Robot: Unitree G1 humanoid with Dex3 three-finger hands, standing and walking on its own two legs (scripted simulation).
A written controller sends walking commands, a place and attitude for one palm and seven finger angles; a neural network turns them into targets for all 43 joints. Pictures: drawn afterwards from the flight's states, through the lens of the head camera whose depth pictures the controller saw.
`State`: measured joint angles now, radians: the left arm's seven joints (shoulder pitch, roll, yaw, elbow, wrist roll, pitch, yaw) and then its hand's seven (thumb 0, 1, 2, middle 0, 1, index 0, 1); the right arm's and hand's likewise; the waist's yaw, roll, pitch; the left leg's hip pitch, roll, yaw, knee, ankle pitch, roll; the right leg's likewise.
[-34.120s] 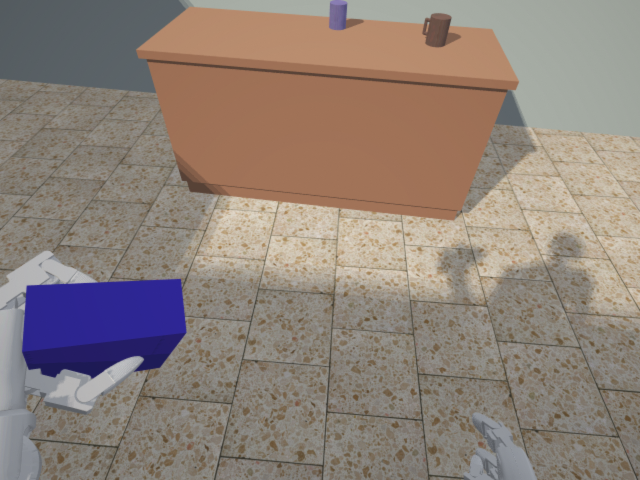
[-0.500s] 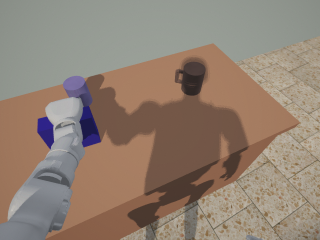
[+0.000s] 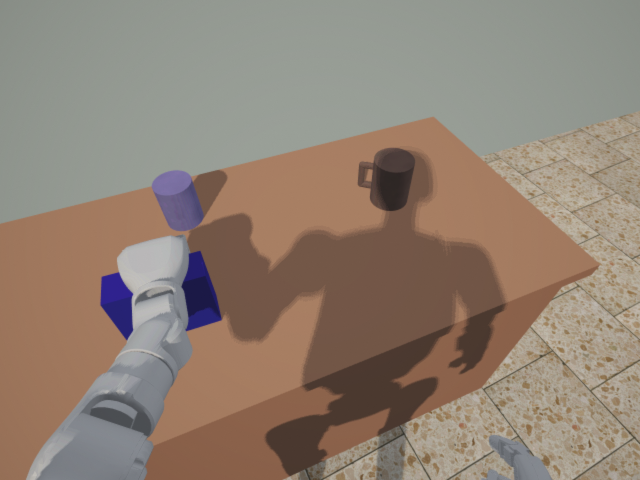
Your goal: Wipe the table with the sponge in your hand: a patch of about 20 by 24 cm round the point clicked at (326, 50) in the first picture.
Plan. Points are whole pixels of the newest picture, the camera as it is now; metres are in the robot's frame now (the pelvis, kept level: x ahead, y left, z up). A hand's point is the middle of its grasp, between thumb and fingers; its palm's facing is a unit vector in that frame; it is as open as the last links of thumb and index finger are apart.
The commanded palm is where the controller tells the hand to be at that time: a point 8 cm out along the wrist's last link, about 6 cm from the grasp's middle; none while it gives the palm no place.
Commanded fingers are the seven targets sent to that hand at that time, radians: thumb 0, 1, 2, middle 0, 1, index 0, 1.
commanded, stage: wipe back along the middle lane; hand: left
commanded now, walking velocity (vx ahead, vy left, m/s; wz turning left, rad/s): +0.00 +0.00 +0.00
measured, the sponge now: (169, 306) +0.36 +0.26 -0.03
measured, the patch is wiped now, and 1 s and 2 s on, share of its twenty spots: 0.45 0.55 0.60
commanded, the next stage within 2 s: slide across to the third lane in 1.30 s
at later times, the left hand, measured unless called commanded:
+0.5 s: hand (174, 307) +0.33 +0.23 +0.01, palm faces -0.04 -0.02 -1.00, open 9.4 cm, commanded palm +0.29 +0.20 +0.04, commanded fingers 0.00 0.10 1.30 -1.20 -1.60 -1.20 -1.60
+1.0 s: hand (184, 340) +0.29 +0.20 +0.01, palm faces -0.02 -0.05 -1.00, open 9.4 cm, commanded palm +0.24 +0.18 +0.04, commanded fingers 0.00 0.10 1.30 -1.20 -1.60 -1.20 -1.60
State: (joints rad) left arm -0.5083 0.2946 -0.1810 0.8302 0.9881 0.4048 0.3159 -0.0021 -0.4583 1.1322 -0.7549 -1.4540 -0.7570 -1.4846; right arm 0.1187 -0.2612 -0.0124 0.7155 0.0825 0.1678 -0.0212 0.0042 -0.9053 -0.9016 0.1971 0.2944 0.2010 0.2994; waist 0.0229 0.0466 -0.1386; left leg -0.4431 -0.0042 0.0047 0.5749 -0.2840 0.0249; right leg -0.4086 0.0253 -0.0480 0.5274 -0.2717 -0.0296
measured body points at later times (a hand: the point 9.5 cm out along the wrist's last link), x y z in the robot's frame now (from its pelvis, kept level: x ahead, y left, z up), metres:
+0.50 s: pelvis +0.00 +0.00 +0.00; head +0.00 -0.02 +0.45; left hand +0.33 +0.23 +0.07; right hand +0.17 -0.23 -0.12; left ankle +0.00 +0.10 -0.73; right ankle -0.01 -0.10 -0.73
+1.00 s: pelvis -0.01 -0.01 +0.00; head -0.02 -0.04 +0.45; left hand +0.28 +0.20 +0.07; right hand +0.23 -0.22 -0.09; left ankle +0.00 +0.10 -0.73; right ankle -0.01 -0.10 -0.73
